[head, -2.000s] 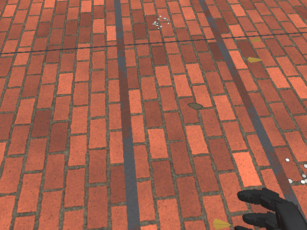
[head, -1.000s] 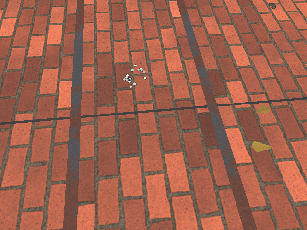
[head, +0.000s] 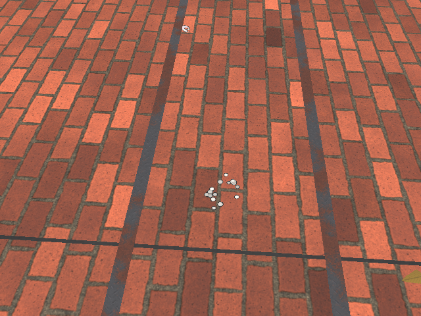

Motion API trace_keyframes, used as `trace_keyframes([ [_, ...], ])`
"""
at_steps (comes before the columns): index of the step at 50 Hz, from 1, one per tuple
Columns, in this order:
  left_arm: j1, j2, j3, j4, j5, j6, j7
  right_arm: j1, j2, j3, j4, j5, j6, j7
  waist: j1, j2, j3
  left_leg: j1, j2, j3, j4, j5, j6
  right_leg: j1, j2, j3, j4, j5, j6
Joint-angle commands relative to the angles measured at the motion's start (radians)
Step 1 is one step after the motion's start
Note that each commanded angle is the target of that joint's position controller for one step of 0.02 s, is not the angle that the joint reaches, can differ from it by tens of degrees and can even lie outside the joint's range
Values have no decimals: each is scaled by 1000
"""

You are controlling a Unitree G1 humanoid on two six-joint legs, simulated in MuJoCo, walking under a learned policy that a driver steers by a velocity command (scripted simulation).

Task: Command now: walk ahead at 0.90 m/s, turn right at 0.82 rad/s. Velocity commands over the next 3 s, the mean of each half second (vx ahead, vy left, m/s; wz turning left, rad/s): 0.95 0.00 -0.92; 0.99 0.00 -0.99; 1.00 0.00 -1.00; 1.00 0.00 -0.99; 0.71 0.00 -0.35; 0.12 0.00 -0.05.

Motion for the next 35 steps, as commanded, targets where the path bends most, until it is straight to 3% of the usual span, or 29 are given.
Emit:
trace_keyframes([
  [1,-222,37,-13,-128,0,-16,-18,-22,-126,-33,-26,-2,-22,-2,-26,125,221,-66,241,-21,-179,108,129,-102,-47,-61,-134,11,-43],
  [3,-257,15,-30,-143,-4,-17,-19,-7,-142,-36,1,-4,-18,-4,-24,117,237,-43,239,57,-145,357,119,-14,-24,-133,-245,-45,-97],
  [5,-170,25,-27,-121,-12,-17,5,-4,-185,-42,18,0,-8,-5,39,144,139,-3,241,116,60,1072,109,198,85,-223,-278,-146,-158],
  [6,-24,59,-12,-86,-19,-24,19,-6,-222,-51,21,-2,7,-4,120,162,39,-10,255,122,276,1318,112,368,151,-241,-265,-226,-182],
  [7,202,103,14,-23,-20,-35,32,-42,-250,-57,3,9,17,-1,234,159,-85,-135,257,114,558,1340,110,666,199,-212,-318,-214,-210],
  [8,374,188,52,44,-10,-34,51,-51,-203,-42,-15,0,11,6,296,71,-177,-396,210,94,894,950,78,992,159,-50,-387,-266,-223],
  [9,270,337,85,32,-21,-16,66,-84,-55,-9,-118,15,-7,33,166,-315,-200,-845,-35,30,1311,-74,7,1181,-116,578,-682,-574,-333],
  [10,290,336,88,-13,-23,-15,65,-181,-120,-7,-168,0,-29,36,212,-115,-288,-938,-31,-204,1387,-21,24,1200,-179,818,-806,-574,-362],
  [11,287,301,78,19,-17,-18,76,-265,-123,-5,-185,5,-42,35,206,-38,-170,-985,16,-232,1357,29,39,1116,-177,747,-822,-461,-342],
  [12,282,253,65,44,-14,-30,87,-228,-100,9,-171,8,-48,29,140,34,-35,-935,64,-223,1245,61,42,927,-154,659,-825,-318,-313],
  [13,234,219,53,42,-14,-45,96,-222,-88,16,-171,-8,-38,27,96,65,5,-861,97,-233,1153,44,37,783,-106,567,-822,-281,-296],
  [14,178,189,39,29,-14,-53,99,-173,-86,19,-154,-23,-17,25,44,60,41,-796,107,-231,1112,29,29,665,-65,502,-839,-253,-295],
  [15,163,164,27,24,-18,-63,96,-156,-92,19,-150,-29,5,26,24,41,61,-757,112,-230,1065,-3,18,580,-42,471,-856,-225,-308],
  [17,172,142,17,30,-28,-82,90,-205,-86,23,-165,-32,34,28,17,39,116,-755,120,-202,939,-4,-7,482,-6,418,-910,-206,-319],
  [20,187,142,18,38,-26,-97,88,-397,-62,41,-233,-12,33,40,60,22,191,-728,90,-159,666,239,-35,408,53,372,-973,-92,-291],
  [22,209,159,28,50,-34,-101,86,-448,-49,49,-240,1,27,50,91,2,167,-655,48,-150,501,390,-26,451,64,358,-953,79,-256],
  [25,235,182,36,75,-49,-108,93,-479,-71,44,-250,14,19,46,110,-13,114,-546,5,-162,371,468,5,581,22,391,-904,346,-216],
  [27,212,213,43,79,-46,-106,102,-377,-111,27,-219,16,18,31,59,-14,38,-374,-46,-168,316,373,23,660,28,397,-767,603,-168],
  [28,198,244,48,81,-35,-105,101,-239,-163,3,-184,21,16,16,-12,-6,-57,-220,-71,-161,344,255,33,680,35,390,-592,737,-144],
  [29,139,253,49,74,-25,-109,94,-23,-200,-19,-137,26,16,-6,-143,1,-146,14,-38,-156,346,194,42,588,66,365,-338,716,-124],
  [30,125,130,17,55,-16,-124,94,187,-264,-46,-106,1,11,-33,-209,114,-269,250,160,-363,333,-165,67,428,129,297,19,360,-115],
  [31,243,-21,-26,2,-64,-119,92,111,-329,-53,-118,-42,7,-27,-58,437,-349,380,441,-929,93,-473,131,137,233,191,283,-390,-92],
  [32,198,63,-29,13,-39,-107,98,-30,-256,-55,-138,-22,12,-18,-40,355,-263,244,413,-1057,2,-595,161,47,152,150,335,-260,-112],
  [33,125,116,-16,24,-18,-94,91,-111,-165,-35,-147,-11,16,-14,-32,219,-137,109,368,-858,22,-510,159,45,88,122,298,-162,-110],
  [34,83,123,-14,28,-6,-82,77,-121,-117,-24,-126,-9,17,-8,-26,103,-60,2,329,-695,35,-311,154,67,50,105,261,-123,-102],
  [35,44,106,-15,20,1,-70,61,-99,-102,-18,-98,-10,15,-9,-19,79,-7,-68,287,-562,22,-164,135,79,24,97,235,-120,-96],
])
Next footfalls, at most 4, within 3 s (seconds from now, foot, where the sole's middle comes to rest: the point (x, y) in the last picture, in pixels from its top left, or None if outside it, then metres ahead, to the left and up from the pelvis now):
0.14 right None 0.27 -0.15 -0.77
0.60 left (255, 248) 0.75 -0.17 -0.77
1.06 right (365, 207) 0.90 -0.60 -0.77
1.44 left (418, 145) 1.22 -0.93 -0.77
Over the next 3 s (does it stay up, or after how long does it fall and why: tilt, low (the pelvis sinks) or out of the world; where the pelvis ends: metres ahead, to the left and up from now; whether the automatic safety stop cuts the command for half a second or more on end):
stays up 0.76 -1.77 0.00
